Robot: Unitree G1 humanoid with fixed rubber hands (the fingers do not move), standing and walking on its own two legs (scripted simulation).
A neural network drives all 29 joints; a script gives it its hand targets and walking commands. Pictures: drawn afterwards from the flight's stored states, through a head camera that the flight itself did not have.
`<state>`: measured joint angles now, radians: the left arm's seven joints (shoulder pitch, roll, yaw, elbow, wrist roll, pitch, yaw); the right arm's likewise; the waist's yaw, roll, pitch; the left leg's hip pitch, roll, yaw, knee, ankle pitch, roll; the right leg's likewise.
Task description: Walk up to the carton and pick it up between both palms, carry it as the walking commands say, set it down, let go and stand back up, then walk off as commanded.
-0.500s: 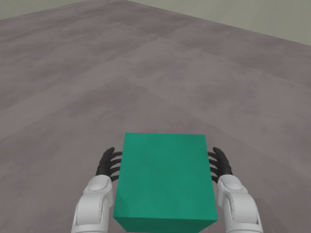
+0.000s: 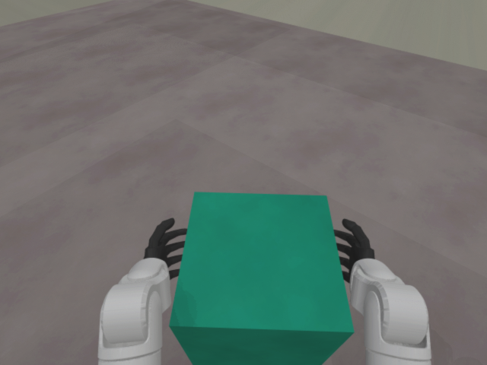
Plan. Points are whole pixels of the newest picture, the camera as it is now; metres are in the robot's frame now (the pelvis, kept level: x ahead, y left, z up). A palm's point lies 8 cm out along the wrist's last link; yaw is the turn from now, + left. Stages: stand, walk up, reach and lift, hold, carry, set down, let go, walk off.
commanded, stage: carry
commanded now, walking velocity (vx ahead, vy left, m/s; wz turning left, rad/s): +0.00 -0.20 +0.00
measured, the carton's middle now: (257, 287) +0.27 -0.01 +0.01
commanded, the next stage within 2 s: none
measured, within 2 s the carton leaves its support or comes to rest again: neither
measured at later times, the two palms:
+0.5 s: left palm (159, 268) +0.26 +0.14 +0.08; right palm (361, 266) +0.26 -0.16 +0.08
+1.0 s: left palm (154, 272) +0.26 +0.14 +0.08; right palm (360, 270) +0.25 -0.16 +0.09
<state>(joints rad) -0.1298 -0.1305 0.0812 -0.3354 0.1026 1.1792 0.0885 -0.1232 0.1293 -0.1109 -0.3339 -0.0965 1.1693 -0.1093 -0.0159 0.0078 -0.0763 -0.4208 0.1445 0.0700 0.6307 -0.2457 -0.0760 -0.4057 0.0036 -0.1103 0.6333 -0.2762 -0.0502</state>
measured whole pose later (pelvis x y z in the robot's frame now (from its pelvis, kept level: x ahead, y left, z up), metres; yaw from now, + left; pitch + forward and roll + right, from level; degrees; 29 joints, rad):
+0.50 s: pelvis +0.00 -0.01 +0.00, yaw -1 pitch +2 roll +0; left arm -0.16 -0.13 0.11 -0.32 0.11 1.19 0.08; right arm -0.16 0.13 -0.12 -0.30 -0.11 1.17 -0.10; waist 0.00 -0.02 -0.06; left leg -0.41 0.15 0.09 0.64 -0.25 -0.08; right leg -0.42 0.00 -0.11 0.67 -0.29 -0.06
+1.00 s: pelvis -0.01 +0.00 +0.00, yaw -1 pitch +2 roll +0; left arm -0.16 -0.13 0.11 -0.33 0.12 1.20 0.08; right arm -0.16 0.13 -0.11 -0.30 -0.11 1.18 -0.10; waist 0.00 -0.02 -0.07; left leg -0.41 0.15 0.11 0.61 -0.22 -0.08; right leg -0.42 -0.01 -0.11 0.64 -0.26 -0.05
